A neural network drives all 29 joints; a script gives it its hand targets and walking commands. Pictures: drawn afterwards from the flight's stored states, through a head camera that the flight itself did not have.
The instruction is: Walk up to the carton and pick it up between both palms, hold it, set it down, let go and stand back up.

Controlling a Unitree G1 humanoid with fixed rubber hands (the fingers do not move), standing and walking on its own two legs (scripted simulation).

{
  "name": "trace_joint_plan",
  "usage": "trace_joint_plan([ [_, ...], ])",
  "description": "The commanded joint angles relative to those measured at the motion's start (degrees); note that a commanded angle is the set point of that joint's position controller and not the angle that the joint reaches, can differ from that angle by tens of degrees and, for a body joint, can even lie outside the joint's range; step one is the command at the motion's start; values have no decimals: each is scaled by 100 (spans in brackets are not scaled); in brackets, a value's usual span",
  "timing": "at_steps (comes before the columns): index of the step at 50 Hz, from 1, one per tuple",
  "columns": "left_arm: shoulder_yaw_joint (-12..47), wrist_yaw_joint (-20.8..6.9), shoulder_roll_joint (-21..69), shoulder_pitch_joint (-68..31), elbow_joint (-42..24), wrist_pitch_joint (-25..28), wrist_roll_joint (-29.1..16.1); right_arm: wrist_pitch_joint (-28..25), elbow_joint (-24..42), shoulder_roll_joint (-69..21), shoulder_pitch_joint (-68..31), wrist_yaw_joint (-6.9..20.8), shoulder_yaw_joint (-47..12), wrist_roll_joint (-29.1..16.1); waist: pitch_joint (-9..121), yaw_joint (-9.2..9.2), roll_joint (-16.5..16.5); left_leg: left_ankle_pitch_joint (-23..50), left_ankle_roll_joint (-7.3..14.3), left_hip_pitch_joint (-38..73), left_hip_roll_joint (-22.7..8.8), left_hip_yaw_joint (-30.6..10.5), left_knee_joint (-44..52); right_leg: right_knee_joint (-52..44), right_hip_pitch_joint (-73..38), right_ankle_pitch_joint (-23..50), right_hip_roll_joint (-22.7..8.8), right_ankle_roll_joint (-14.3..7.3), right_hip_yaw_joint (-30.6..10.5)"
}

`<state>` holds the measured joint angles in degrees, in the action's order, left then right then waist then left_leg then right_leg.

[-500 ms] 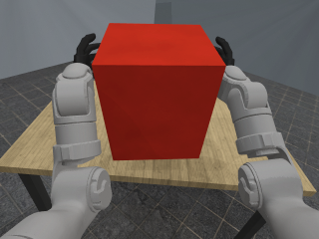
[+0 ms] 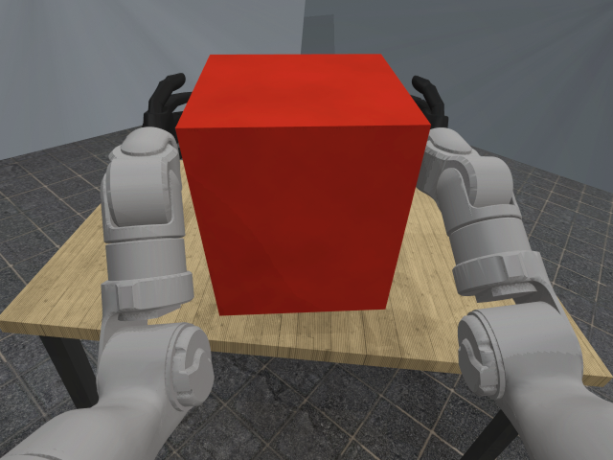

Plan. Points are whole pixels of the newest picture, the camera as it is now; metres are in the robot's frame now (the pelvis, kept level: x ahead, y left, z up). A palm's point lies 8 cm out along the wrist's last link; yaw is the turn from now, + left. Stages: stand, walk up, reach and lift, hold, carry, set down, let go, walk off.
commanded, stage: hold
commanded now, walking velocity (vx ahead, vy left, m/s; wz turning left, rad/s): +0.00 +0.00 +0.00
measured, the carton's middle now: (300, 185) +0.36 +0.01 +0.25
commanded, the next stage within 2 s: none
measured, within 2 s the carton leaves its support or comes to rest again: neither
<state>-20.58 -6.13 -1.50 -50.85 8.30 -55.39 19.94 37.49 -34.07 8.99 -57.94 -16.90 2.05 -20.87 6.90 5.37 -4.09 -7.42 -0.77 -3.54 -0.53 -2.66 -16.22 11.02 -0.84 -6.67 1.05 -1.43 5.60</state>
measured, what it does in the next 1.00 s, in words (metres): stands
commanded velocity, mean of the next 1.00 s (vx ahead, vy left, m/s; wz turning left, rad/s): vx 0.00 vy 0.00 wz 0.00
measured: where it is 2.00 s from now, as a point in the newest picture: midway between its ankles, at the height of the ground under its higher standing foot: outside the picture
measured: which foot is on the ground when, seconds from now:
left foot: down 0.00-1.00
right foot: down 0.00-1.00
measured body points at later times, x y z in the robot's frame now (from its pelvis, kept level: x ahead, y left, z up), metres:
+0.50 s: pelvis +0.00 -0.01 +0.00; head -0.08 +0.03 +0.44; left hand +0.38 +0.16 +0.31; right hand +0.38 -0.15 +0.32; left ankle +0.02 +0.12 -0.75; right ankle +0.00 -0.10 -0.75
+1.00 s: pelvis +0.00 +0.00 +0.00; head -0.09 +0.04 +0.44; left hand +0.37 +0.17 +0.30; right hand +0.37 -0.14 +0.32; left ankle +0.02 +0.12 -0.75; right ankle +0.00 -0.10 -0.75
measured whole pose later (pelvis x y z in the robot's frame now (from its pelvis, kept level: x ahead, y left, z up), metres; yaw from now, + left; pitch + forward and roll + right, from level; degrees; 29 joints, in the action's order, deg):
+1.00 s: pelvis +0.00 +0.00 +0.00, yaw +0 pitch -5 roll -1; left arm -20.5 -6.5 -1.7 -50.8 8.4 -55.7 19.6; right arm 38.6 -34.1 9.8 -58.3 -17.8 0.8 -22.1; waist 8.1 5.3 -3.8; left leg -7.4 -0.8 -3.9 -0.6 -2.6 -16.1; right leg 10.9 -0.5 -6.6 1.1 -1.4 5.5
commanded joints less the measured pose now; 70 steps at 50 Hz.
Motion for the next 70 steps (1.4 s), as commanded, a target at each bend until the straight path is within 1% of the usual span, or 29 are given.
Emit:
trace_joint_plan([
  [1, 1865, -858, 2211, -3538, -433, 350, -1152, -184, 924, -1653, -3501, 468, -671, -420, 1140, 98, 672, 619, -233, -180, 239, 221, 354, 0, -555, 637, 178, 189, -45],
  [2, 2011, -876, 2239, -3494, -555, 372, -1234, -209, 1188, -1785, -3492, 445, -847, -488, 1469, 126, 557, 921, -233, -11, 294, 250, 215, 4, -598, 809, 177, 212, -62],
  [3, 2026, -865, 2179, -3660, -691, 368, -1211, -168, 1051, -1740, -3583, 426, -809, -487, 1483, 102, 718, 1054, -269, 42, 272, 243, 231, -12, -642, 843, 184, 207, -86],
  [5, 2032, -881, 2151, -3631, -721, 357, -1227, -133, 1169, -1794, -3599, 391, -919, -551, 1732, 123, 555, 1322, -214, 244, 277, 274, 80, -3, -620, 1012, 182, 214, -82],
  [7, 1980, -864, 2080, -3707, -652, 364, -1168, -113, 987, -1722, -3662, 404, -864, -517, 1594, 44, 704, 921, -211, 94, 282, 285, 178, 23, -612, 671, 165, 190, -77],
  [8, 1970, -847, 2158, -3687, -697, 356, -1192, -136, 1043, -1836, -3655, 414, -861, -489, 1584, 71, 688, 863, -196, 64, 290, 263, 203, 9, -577, 612, 155, 201, -79],
  [10, 1827, -862, 2136, -3621, -401, 355, -1218, -108, 1048, -1811, -3624, 430, -796, -447, 1365, -2, 433, 699, -159, -126, 288, 287, 282, -57, -594, 553, 114, 241, -68],
  [11, 1759, -869, 2076, -3689, -359, 357, -1213, -79, 949, -1793, -3676, 445, -756, -427, 1343, -86, 463, 593, -156, -244, 279, 256, 337, -19, -601, 533, 122, 225, -74],
  [14, 1538, -853, 1934, -3720, -69, 401, -1020, -74, 530, -1808, -3639, 516, -631, -410, 1167, -55, 601, 151, -96, -462, 298, 311, 420, 21, -510, 245, 51, 308, -145],
  [22, 1733, -980, 2029, -3755, -359, 462, -1092, -123, 1001, -1881, -3651, 383, -776, -550, 1872, 62, 587, 1452, -145, 230, 335, 299, 23, 21, -518, 1248, 104, 270, -194],
  [26, 1658, -1083, 1972, -3465, -309, 362, -1042, -80, 1086, -1870, -3491, 313, -941, -574, 1656, -17, 291, 1423, -143, 85, 371, 320, 72, -10, -625, 1383, 87, 337, -125],
  [28, 1721, -1104, 1983, -3580, -299, 329, -1045, -77, 1054, -1867, -3582, 297, -955, -603, 1393, 22, 451, 1354, -160, 8, 356, 299, 107, 13, -654, 1304, 96, 299, -147],
  [33, 1660, -1059, 1985, -3509, -97, 347, -1077, -96, 972, -1790, -3575, 338, -799, -523, 1186, -1, 505, 773, -146, -203, 304, 243, 245, -19, -554, 736, 82, 263, -107],
  [36, 1771, -994, 2123, -3437, -487, 369, -1100, -123, 1151, -1909, -3490, 341, -904, -580, 1551, -27, 600, 1299, -166, -118, 322, 275, 156, 21, -703, 1217, 125, 241, -196],
  [39, 1927, -991, 2129, -3477, -590, 365, -1175, -118, 1311, -1863, -3523, 282, -919, -649, 1886, 86, 667, 1596, -175, 201, 365, 258, 45, 85, -698, 1472, 119, 268, -172],
  [41, 2014, -1013, 2133, -3444, -799, 338, -1181, -107, 1355, -1830, -3419, 259, -1057, -759, 1815, 70, 815, 1849, -227, 326, 332, 280, -10, 48, -716, 1627, 132, 249, -209],
  [45, 1924, -995, 2011, -3547, -694, 237, -1118, -1, 838, -1677, -3389, 327, -881, -690, 1405, 32, 769, 1293, -274, 115, 299, 273, 207, -15, -547, 1080, 150, 228, -127],
  [48, 1939, -986, 2074, -3563, -457, 241, -1196, -70, 1083, -1738, -3645, 351, -899, -638, 1316, 30, 529, 831, -184, -192, 295, 295, 270, -12, -626, 797, 169, 285, -100],
  [50, 1960, -929, 2196, -3847, -429, 296, -1191, -35, 827, -1694, -3706, 421, -650, -530, 1130, 98, 877, 327, -245, -394, 258, 236, 397, 6, -510, 334, 198, 216, -42],
  [52, 1906, -887, 2202, -3842, -274, 355, -1175, -63, 689, -1713, -3711, 481, -586, -449, 1196, 84, 841, 30, -239, -579, 226, 210, 427, 69, -499, 191, 223, 217, -39],
  [53, 1925, -862, 2223, -3862, -331, 369, -1179, -64, 670, -1694, -3762, 511, -573, -471, 1264, 64, 902, 53, -238, -635, 193, 174, 448, 88, -595, 280, 232, 201, -62],
  [55, 1727, -885, 2053, -3722, -80, 396, -1106, -46, 396, -1645, -3679, 541, -646, -460, 1196, 23, 736, 345, -202, -514, 199, 217, 393, 63, -558, 490, 177, 214, -106],
  [57, 1770, -923, 2092, -3594, -138, 411, -1130, -106, 830, -1748, -3670, 492, -775, -511, 1686, 16, 510, 851, -155, -237, 256, 230, 226, 49, -651, 859, 165, 252, -114],
  [58, 1720, -953, 2007, -3761, -127, 427, -1169, -63, 783, -1734, -3748, 474, -749, -514, 1619, 27, 468, 759, -154, -148, 249, 201, 238, 10, -595, 751, 126, 230, -116],
  [59, 1712, -959, 2066, -3701, -64, 434, -1211, -71, 880, -1766, -3881, 460, -759, -509, 1726, -32, 486, 830, -174, -103, 265, 214, 240, 14, -579, 781, 149, 224, -81],
  [61, 1736, -955, 2043, -3762, -203, 456, -1213, -65, 853, -1748, -3840, 458, -774, -552, 1729, 15, 513, 937, -209, -56, 316, 248, 204, -4, -482, 839, 169, 243, -101],
  [63, 1624, -980, 2004, -3723, 55, 422, -1120, -14, 440, -1717, -3695, 454, -694, -547, 1386, 53, 572, 808, -181, -163, 315, 248, 201, 18, -424, 751, 127, 265, -134],
  [67, 1754, -977, 2109, -3649, -181, 438, -1157, -82, 798, -1791, -3657, 436, -673, -575, 1671, 71, 763, 928, -218, -171, 331, 240, 196, 44, -521, 926, 171, 268, -126],
  [70, 1784, -998, 1958, -3831, -433, 480, -1155, -62, 801, -1898, -3633, 417, -869, -654, 1852, 34, 578, 1392, -162, 87, 375, 294, 67, 18, -553, 1278, 126, 265, -166],
])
